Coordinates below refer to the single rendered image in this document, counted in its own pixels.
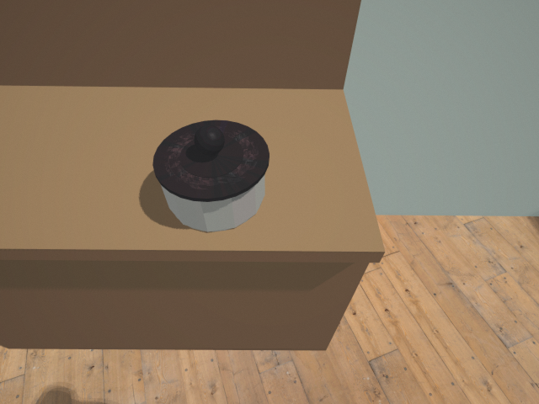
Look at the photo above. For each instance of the pot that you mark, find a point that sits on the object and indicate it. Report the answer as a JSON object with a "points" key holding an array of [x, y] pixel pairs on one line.
{"points": [[219, 215]]}

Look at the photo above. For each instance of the table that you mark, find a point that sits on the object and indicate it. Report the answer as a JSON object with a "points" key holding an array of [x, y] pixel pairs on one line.
{"points": [[91, 256]]}

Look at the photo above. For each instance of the knob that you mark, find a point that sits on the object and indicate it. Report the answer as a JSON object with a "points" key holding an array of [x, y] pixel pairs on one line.
{"points": [[209, 140]]}

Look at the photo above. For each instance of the lid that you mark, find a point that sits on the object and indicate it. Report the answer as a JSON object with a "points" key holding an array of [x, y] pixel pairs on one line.
{"points": [[189, 174]]}

